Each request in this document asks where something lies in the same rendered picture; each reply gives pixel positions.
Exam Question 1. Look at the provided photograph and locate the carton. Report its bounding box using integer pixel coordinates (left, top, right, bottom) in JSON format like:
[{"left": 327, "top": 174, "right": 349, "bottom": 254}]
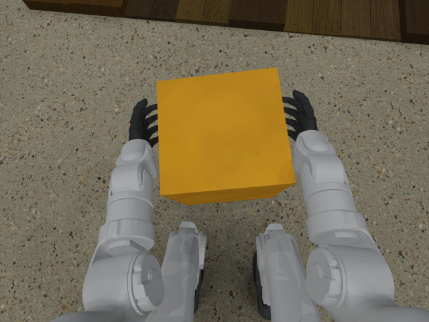
[{"left": 157, "top": 67, "right": 296, "bottom": 205}]

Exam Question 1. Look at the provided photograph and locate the left robot upper arm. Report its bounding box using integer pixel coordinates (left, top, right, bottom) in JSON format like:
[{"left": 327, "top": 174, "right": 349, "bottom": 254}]
[{"left": 51, "top": 251, "right": 165, "bottom": 322}]

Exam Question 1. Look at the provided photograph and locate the robot left hand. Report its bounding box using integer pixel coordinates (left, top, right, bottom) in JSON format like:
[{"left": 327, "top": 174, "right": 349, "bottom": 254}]
[{"left": 129, "top": 99, "right": 159, "bottom": 148}]

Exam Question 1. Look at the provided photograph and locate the right robot foot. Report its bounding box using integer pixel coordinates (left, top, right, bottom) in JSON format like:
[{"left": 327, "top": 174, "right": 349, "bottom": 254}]
[{"left": 253, "top": 252, "right": 271, "bottom": 320}]

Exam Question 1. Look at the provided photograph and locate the robot left forearm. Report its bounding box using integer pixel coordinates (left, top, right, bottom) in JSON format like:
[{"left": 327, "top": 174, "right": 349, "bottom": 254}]
[{"left": 82, "top": 139, "right": 158, "bottom": 304}]

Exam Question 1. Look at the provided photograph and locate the robot left thigh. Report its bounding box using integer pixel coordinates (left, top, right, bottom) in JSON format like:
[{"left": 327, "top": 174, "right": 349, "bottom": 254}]
[{"left": 145, "top": 227, "right": 206, "bottom": 322}]

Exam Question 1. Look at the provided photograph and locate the right robot upper arm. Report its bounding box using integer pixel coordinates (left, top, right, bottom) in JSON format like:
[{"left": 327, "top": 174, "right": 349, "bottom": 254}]
[{"left": 305, "top": 244, "right": 429, "bottom": 322}]

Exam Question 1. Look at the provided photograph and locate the robot right hand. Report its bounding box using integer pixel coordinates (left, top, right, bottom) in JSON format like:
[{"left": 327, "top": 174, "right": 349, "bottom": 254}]
[{"left": 282, "top": 90, "right": 318, "bottom": 141}]

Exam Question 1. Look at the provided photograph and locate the robot right forearm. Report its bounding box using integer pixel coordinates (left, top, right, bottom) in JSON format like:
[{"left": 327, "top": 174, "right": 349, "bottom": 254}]
[{"left": 293, "top": 130, "right": 394, "bottom": 286}]

